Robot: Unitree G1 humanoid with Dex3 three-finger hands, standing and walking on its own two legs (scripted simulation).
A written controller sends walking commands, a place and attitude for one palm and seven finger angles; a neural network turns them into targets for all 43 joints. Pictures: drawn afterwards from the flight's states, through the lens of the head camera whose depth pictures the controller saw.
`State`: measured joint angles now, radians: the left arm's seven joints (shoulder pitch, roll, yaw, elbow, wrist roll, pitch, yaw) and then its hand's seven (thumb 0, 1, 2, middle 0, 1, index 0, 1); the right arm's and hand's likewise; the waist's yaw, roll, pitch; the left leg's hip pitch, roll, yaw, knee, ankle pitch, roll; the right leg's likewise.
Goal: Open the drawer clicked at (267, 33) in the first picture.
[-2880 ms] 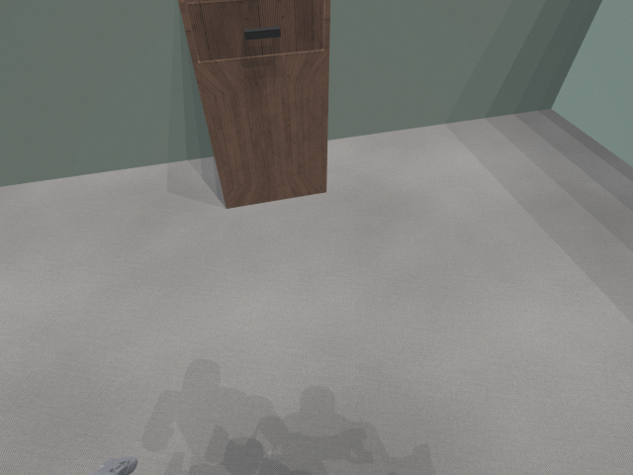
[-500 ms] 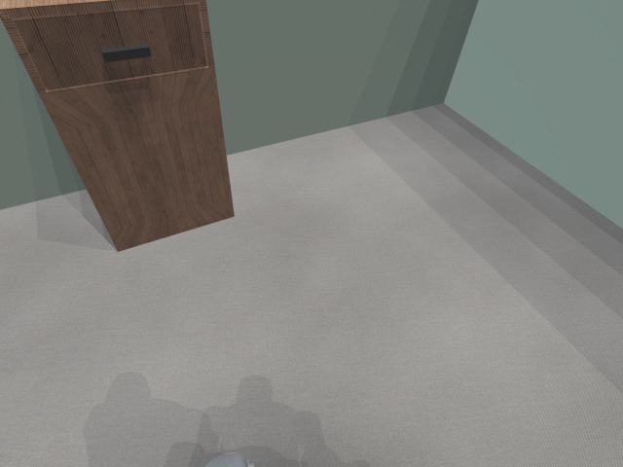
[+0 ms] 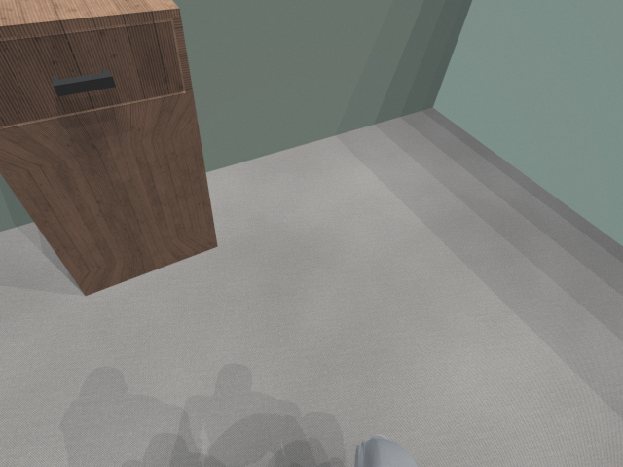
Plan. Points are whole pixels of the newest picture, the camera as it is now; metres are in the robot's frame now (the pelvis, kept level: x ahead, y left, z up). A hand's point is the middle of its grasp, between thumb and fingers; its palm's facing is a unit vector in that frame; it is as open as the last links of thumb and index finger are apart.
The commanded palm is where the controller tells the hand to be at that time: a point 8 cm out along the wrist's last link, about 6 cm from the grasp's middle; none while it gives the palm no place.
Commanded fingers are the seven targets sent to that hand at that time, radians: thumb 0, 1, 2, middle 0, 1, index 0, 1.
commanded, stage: walk to a spot facing it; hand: left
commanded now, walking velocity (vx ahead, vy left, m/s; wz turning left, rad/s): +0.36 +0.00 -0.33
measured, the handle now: (83, 79) +0.86 +0.57 +0.01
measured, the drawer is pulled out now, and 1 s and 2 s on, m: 0.00 0.00 0.00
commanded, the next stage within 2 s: turn to face it in 0.30 s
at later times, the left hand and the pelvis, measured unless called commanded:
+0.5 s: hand (243, 374) +0.29 +0.12 -0.17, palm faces -0.06 -0.97 -0.22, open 7.2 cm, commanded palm none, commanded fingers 0.00 0.90 0.90 -0.20 -0.30 -0.20 -0.30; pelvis +0.23 -0.06 -0.01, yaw -4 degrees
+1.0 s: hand (219, 322) +0.39 +0.18 -0.18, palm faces +0.23 -0.94 -0.25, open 7.4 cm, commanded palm none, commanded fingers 0.00 0.90 0.90 -0.20 -0.30 -0.20 -0.30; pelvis +0.34 -0.04 -0.01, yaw +11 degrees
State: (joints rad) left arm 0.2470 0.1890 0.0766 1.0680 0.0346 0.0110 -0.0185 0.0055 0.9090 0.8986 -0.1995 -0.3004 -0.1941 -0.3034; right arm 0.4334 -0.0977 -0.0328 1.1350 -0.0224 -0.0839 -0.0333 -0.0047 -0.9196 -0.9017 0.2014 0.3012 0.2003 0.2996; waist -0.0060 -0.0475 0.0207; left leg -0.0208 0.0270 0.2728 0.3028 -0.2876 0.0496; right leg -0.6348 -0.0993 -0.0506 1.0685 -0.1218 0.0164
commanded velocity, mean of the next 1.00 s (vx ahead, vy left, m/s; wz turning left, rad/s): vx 0.11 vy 0.00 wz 0.31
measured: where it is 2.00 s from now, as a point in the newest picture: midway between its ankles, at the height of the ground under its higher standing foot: (324, 433)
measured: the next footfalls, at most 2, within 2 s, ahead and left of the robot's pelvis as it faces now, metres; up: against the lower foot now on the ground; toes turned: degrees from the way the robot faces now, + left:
right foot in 0.24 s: +0.26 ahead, -0.13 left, +0.00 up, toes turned -13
left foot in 0.72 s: +0.45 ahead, +0.06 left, +0.00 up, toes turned +12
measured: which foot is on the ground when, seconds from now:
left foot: down 0.00-0.22, up 0.24-0.70, down 0.72-1.00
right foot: up 0.00-0.22, down 0.24-0.72, up 0.74-1.00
